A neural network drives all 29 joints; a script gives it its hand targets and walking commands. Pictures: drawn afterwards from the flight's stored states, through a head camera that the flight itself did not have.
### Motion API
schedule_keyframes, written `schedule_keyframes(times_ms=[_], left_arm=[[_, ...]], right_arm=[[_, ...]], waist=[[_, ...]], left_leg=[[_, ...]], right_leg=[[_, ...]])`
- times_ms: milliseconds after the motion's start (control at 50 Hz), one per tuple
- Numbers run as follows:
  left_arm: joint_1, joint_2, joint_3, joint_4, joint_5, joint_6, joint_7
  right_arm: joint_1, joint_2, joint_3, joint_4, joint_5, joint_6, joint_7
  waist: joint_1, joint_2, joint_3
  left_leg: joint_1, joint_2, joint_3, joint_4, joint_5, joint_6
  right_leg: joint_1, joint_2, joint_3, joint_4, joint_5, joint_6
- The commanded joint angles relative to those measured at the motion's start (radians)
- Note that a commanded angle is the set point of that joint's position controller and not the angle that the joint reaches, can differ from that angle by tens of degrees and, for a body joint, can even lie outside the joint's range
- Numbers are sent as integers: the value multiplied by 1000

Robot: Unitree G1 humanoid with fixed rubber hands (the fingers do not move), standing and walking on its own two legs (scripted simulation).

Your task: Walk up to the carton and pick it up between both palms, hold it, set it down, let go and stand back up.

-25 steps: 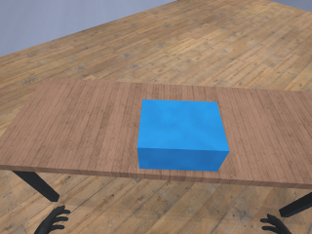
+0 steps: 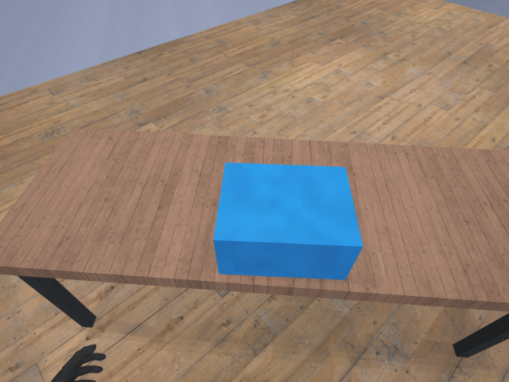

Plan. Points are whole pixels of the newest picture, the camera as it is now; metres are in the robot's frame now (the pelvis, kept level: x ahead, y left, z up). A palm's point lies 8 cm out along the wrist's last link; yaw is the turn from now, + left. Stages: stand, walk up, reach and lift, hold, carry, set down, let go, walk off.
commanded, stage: walk up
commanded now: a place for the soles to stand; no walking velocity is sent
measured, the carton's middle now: (283, 219) +0.50 -0.05 -0.13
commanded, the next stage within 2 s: reach and lift in 1.18 s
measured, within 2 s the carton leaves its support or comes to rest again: neither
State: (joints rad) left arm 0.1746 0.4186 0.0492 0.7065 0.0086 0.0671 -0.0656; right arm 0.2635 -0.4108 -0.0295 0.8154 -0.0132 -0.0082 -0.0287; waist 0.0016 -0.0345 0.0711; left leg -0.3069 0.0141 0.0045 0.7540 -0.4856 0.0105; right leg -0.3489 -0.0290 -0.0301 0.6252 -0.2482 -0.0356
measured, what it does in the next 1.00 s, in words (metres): steps on the spot: right foot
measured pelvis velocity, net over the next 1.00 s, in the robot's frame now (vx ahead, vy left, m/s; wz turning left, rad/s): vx -0.01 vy -0.03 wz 0.00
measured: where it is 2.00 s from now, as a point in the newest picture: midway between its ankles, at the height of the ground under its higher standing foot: outside the picture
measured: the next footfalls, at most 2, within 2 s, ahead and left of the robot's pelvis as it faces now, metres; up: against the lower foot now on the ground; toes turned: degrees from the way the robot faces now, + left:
right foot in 0.32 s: +0.06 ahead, -0.17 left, +0.00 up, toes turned +1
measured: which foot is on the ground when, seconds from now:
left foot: down 0.00-1.00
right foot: down 0.00-0.08, up 0.10-0.30, down 0.32-1.00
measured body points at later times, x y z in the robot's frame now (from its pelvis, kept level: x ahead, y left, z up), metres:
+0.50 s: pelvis -0.01 -0.03 +0.00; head +0.01 -0.03 +0.45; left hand +0.13 +0.27 -0.09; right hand +0.10 -0.35 -0.09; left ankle +0.00 +0.13 -0.73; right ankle +0.02 -0.17 -0.73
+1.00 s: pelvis -0.01 -0.03 +0.00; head +0.01 -0.03 +0.45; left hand +0.13 +0.27 -0.09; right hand +0.10 -0.36 -0.10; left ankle +0.00 +0.13 -0.73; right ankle +0.02 -0.17 -0.73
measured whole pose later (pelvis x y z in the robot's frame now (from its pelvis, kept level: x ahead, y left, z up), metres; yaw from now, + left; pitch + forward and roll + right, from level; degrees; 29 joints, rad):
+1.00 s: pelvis -0.01 -0.03 +0.00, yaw +0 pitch -2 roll +1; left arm 0.15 0.42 0.00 0.78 0.01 0.01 -0.04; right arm 0.18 -0.41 -0.03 0.87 -0.01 -0.02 0.00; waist 0.00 -0.02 0.06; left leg -0.24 0.07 0.01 0.54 -0.27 -0.06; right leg -0.28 -0.04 0.01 0.57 -0.26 0.03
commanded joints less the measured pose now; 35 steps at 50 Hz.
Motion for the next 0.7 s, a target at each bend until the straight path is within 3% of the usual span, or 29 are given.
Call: schedule_keyframes(times_ms=[0, 20, 40, 60, 80, 100, 120, 140, 180, 220, 240, 260, 280, 300, 320, 340, 360, 380, 420, 460, 500, 600, 680], left_arm=[[-64, 206, 63, -77, 5, -8, 14], [-74, 183, 46, -67, -8, -12, 12], [-65, 142, 39, -65, -18, -20, 9], [-23, 121, 35, -57, -19, -25, 7], [-47, 176, 63, -51, -3, -8, 18], [-77, 178, 68, -73, 2, 1, 18], [-86, 184, 69, -86, 4, -1, 18], [-57, 173, 68, -72, 1, -6, 14], [-57, 164, 62, -62, 1, -23, 17], [-29, 150, 52, -36, -7, -41, 25], [6, 148, 45, -19, -14, -48, 32], [40, 154, 44, 0, -11, -57, 37], [57, 180, 46, 20, -6, -68, 44], [70, 222, 52, 25, -5, -77, 52], [7, 256, 56, -1, -9, -78, 56], [-36, 241, 49, -6, -14, -72, 53], [-51, 230, 40, -1, -18, -75, 49], [-74, 208, 25, 1, -24, -78, 45], [-50, 183, 16, 5, -34, -81, 42], [-41, 196, 19, 17, -28, -81, 39], [-63, 212, 26, 15, -29, -83, 39], [-62, 196, 18, 28, -34, -87, 42], [-68, 199, 20, 39, -33, -87, 42]], right_arm=[[110, -195, -49, -54, 25, -40, -29], [108, -209, -51, -51, 25, -46, -28], [66, -255, -71, -56, 7, -49, -30], [-4, -306, -85, -81, -5, -49, -31], [12, -319, -86, -93, -4, -49, -35], [16, -304, -87, -94, -10, -55, -39], [12, -297, -84, -98, -7, -55, -39], [2, -285, -82, -104, -6, -52, -37], [31, -266, -75, -101, -10, -48, -28], [37, -250, -60, -104, -9, -42, -17], [-8, -245, -58, -112, -5, -33, -9], [-53, -248, -56, -120, 5, -24, -1], [-64, -216, -43, -125, 9, -24, 7], [-64, -176, -29, -128, 14, -25, 14], [-33, -141, -13, -113, 24, -22, 18], [-27, -178, -28, -84, 23, -14, 14], [-29, -184, -31, -74, 21, -17, 17], [-38, -195, -35, -68, 23, -24, 19], [-66, -239, -48, -58, 21, -37, 22], [-89, -218, -41, -55, 23, -38, 27], [-80, -205, -39, -46, 28, -38, 27], [-94, -215, -38, -26, 22, -36, 28], [-115, -204, -32, -15, 30, -36, 31]], waist=[[-7, -120, -104], [-23, -88, -125], [-7, 39, -138], [30, 161, -100], [-10, 164, -59], [-16, 141, -14], [-16, 93, -12], [-9, 123, -27], [-37, 191, -54], [-40, 219, -102], [-13, 207, -108], [14, 182, -105], [20, 155, -148], [25, 49, -173], [-9, -59, -141], [-13, -40, -109], [-18, -21, -85], [-27, -39, -90], [-2, 16, -110], [4, 2, -128], [-13, -3, -136], [-11, 10, -166], [-5, 13, -155]], left_leg=[[65, -15, 55, -226, 122, 32], [149, 23, 7, -356, 276, 26], [196, 138, -174, -410, 255, 61], [175, 303, -393, -460, 286, 127], [50, 385, -440, -454, 235, 236], [20, 385, -419, -461, 228, 254], [64, 346, -345, -430, 312, 248], [116, 303, -265, -394, 391, 224], [205, 272, -226, -346, 542, 187], [183, 256, -176, -313, 644, 163], [129, 231, -132, -281, 598, 131], [50, 206, -99, -255, 510, 84], [29, 171, -56, -206, 455, 33], [-9, 101, -9, -128, 323, -19], [-40, 43, 3, -156, 106, -41], [64, 48, -18, -213, 44, -26], [122, 61, -24, -285, 113, -19], [181, 93, -38, -323, 218, -15], [153, 132, -78, -347, 246, 8], [126, 120, -54, -340, 207, 4], [147, 108, -39, -341, 249, 0], [182, 112, -37, -327, 318, 5], [153, 117, -38, -332, 312, 1]], right_leg=[[101, -159, 175, -218, 17, -117], [70, -146, 150, -154, 62, -72], [-7, -94, 111, -36, 45, -13], [-87, -7, 54, 58, -86, 35], [-33, -7, 90, 209, -285, 43], [-53, -20, 127, 274, -269, 37], [-79, -14, 130, 265, -233, 32], [-93, -15, 116, 234, -226, 36], [-105, -16, 90, 124, -247, 41], [7, -3, 45, 27, -220, 40], [108, -5, 28, -118, -130, 34], [220, -7, 30, -243, 51, 27], [320, -50, 69, -260, 155, 17], [337, -163, 221, -275, 223, -14], [258, -241, 356, -307, 111, -64], [120, -240, 335, -308, -50, -115], [73, -203, 284, -302, -54, -80], [45, -149, 206, -280, 4, -32], [90, -94, 143, -245, 11, 6], [134, -104, 158, -269, -25, 5], [131, -112, 161, -256, 17, -2], [145, -106, 137, -239, 124, -2], [151, -109, 139, -251, 87, 2]])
